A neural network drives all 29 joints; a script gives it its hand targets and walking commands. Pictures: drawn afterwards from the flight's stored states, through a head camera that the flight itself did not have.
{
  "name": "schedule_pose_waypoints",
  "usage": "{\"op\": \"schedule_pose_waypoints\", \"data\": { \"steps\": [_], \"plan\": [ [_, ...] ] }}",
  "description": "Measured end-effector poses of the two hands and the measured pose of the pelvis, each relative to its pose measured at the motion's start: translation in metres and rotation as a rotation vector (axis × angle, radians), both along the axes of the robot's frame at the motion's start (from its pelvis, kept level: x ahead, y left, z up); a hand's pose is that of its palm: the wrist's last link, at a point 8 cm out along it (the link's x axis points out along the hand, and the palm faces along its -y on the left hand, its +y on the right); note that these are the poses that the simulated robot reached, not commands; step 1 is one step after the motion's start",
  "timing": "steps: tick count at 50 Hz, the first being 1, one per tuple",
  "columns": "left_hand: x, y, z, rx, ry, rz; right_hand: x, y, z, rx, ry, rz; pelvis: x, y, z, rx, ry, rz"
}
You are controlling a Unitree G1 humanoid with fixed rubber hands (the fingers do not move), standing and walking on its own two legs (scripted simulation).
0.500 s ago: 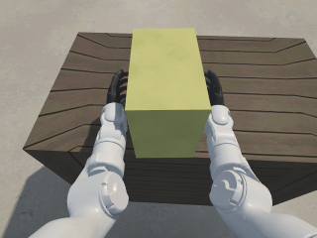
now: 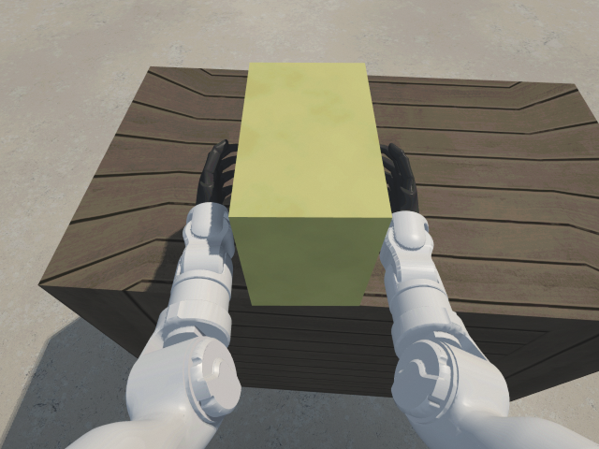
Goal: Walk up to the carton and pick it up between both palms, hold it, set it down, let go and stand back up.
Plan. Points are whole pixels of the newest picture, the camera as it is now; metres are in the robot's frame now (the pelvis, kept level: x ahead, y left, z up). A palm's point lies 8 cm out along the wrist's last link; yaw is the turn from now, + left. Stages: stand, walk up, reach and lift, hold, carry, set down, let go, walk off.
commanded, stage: reach and lift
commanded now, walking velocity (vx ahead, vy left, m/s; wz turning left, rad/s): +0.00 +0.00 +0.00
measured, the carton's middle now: (306, 188) +0.45 +0.00 +0.05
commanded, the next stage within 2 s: none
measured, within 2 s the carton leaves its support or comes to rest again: leaves its support in 0.80 s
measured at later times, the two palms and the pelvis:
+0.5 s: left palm (213, 199) +0.42 +0.13 +0.08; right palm (400, 205) +0.40 -0.13 +0.07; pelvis +0.00 +0.00 +0.00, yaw -1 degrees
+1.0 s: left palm (211, 210) +0.39 +0.13 +0.08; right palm (405, 212) +0.38 -0.13 +0.08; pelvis -0.02 +0.00 +0.00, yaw +0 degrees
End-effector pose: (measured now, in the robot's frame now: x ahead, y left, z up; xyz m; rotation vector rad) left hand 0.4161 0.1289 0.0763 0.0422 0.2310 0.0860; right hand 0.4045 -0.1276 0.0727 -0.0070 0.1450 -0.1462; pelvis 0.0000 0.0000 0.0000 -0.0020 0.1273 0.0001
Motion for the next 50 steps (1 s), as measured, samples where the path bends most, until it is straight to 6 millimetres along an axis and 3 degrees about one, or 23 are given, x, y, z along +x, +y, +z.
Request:
{"op": "schedule_pose_waypoints", "data": {
  "steps": [32,50],
  "plan": [
    [-0.002,0.0,0.001,0.021,-0.009,0.003,-0.001,0.001,-0.002,0.002,-0.025,-0.002,0.0,0.002,0.001,-0.004,0.018,-0.01],
    [-0.024,-0.001,0.006,0.014,-0.099,0.019,-0.02,0.0,0.009,-0.043,-0.118,0.01,-0.018,-0.002,0.001,-0.009,0.032,0.009]
  ]
}}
